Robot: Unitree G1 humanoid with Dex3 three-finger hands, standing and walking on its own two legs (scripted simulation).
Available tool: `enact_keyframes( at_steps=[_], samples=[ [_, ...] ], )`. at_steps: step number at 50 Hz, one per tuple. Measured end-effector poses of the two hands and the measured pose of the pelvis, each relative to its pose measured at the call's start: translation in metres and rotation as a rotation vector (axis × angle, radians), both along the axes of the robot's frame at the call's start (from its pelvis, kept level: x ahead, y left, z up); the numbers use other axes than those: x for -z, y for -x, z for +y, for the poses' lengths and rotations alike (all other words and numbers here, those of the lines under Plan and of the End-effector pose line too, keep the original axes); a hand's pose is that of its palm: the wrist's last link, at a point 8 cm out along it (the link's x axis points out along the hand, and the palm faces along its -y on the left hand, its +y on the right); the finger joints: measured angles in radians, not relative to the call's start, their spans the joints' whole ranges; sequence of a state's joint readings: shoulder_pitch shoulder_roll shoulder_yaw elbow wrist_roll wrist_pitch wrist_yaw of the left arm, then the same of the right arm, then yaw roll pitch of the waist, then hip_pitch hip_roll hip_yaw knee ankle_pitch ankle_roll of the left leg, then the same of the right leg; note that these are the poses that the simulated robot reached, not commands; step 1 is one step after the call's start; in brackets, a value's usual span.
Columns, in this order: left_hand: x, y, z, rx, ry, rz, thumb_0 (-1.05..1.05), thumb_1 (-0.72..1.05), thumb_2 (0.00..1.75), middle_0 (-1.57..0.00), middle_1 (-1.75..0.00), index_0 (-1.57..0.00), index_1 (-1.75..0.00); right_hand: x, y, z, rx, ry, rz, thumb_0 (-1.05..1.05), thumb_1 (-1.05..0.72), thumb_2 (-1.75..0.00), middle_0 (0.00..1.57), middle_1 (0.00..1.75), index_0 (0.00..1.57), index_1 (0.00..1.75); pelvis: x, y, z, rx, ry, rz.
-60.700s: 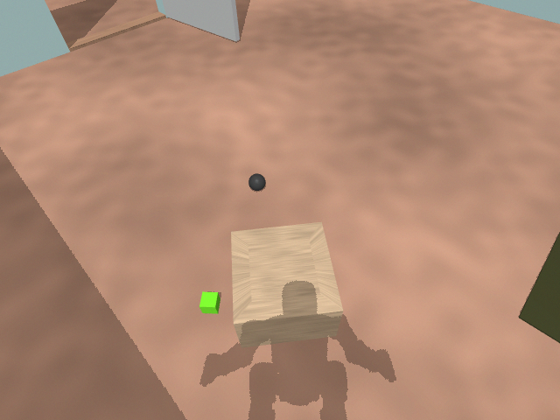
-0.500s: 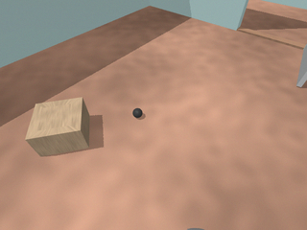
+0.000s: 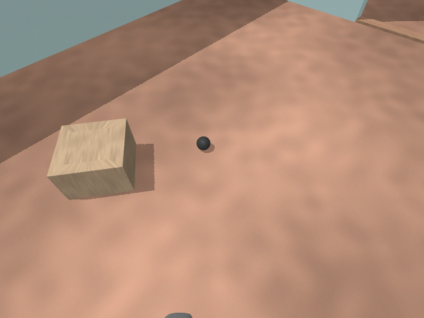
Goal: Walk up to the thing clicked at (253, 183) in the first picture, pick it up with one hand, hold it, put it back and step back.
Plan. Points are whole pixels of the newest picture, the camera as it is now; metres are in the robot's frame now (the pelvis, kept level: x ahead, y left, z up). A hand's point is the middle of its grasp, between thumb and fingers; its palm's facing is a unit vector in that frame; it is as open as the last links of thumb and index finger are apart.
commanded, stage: step back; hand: left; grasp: from above
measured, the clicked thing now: (203, 143) +1.11 +0.12 -0.72
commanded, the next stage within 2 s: stand in 0.22 s
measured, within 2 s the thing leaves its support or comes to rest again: neither
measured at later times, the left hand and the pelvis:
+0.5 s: hand out of the picture +0.11 +0.26 -0.13, palm faces -0.04 -0.94 -0.34, open 7.4 cm; pelvis +0.01 +0.01 +0.02, yaw -2 degrees
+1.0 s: hand out of the picture +0.09 +0.25 -0.13, palm faces -0.06 -0.94 -0.34, open 7.4 cm; pelvis +0.00 +0.00 +0.02, yaw -2 degrees
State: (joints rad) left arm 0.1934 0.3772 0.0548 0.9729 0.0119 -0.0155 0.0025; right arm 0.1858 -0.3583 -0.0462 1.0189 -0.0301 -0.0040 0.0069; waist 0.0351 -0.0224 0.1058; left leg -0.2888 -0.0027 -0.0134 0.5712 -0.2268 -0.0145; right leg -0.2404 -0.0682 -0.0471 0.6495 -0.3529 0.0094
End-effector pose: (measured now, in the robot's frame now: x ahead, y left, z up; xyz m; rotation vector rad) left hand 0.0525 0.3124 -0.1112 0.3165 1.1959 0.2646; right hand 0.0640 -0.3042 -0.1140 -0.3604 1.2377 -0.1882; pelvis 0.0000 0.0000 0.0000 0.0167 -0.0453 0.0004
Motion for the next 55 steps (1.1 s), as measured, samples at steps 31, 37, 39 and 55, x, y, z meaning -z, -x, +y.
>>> enact_keyframes(
  at_steps=[31, 37, 39, 55],
  samples=[
    [-0.013, -0.04, -0.012, 0.084, 0.036, 0.02, 0.01, 0.91, 0.9, -0.2, -0.3, -0.2, -0.3, -0.017, -0.026, 0.012, 0.054, -0.049, -0.069, 0.01, -0.9, -0.9, 0.2, 0.3, 0.2, 0.3, -0.02, -0.01, 0.005, 0.031, 0.018, -0.008],
    [-0.013, -0.033, -0.014, 0.085, 0.037, 0.035, 0.01, 0.91, 0.9, -0.2, -0.3, -0.2, -0.3, -0.015, -0.004, 0.008, 0.074, -0.046, -0.022, 0.01, -0.9, -0.9, 0.2, 0.3, 0.2, 0.3, -0.021, -0.006, 0.003, 0.032, 0.018, -0.009],
    [-0.013, -0.032, -0.015, 0.087, 0.037, 0.037, 0.01, 0.91, 0.9, -0.2, -0.3, -0.2, -0.3, -0.014, 0.001, 0.007, 0.079, -0.045, -0.013, 0.01, -0.9, -0.9, 0.2, 0.3, 0.2, 0.3, -0.021, -0.005, 0.003, 0.033, 0.019, -0.01],
    [-0.013, -0.029, -0.013, 0.098, 0.037, 0.032, 0.01, 0.91, 0.9, -0.2, -0.3, -0.2, -0.3, -0.013, 0.015, 0.01, 0.082, -0.048, 0.0, 0.01, -0.9, -0.9, 0.2, 0.3, 0.2, 0.3, -0.021, -0.001, 0.004, 0.034, 0.019, -0.003]
  ],
)
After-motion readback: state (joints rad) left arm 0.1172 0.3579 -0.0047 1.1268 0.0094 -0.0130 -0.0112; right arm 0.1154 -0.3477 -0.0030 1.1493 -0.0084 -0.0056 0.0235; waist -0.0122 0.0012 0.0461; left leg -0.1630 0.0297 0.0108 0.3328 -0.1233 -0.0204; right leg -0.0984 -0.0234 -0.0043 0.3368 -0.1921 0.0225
